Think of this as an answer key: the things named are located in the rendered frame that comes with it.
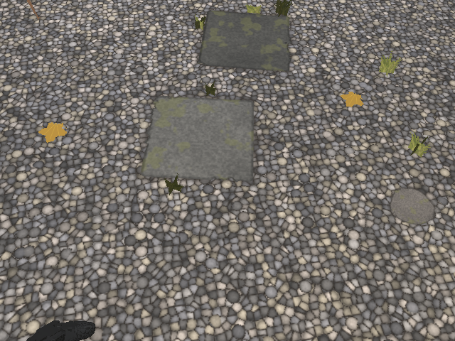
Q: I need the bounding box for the left robot hand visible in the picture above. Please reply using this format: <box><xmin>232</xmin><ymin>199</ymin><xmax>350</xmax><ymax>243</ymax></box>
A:
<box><xmin>27</xmin><ymin>320</ymin><xmax>96</xmax><ymax>341</ymax></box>

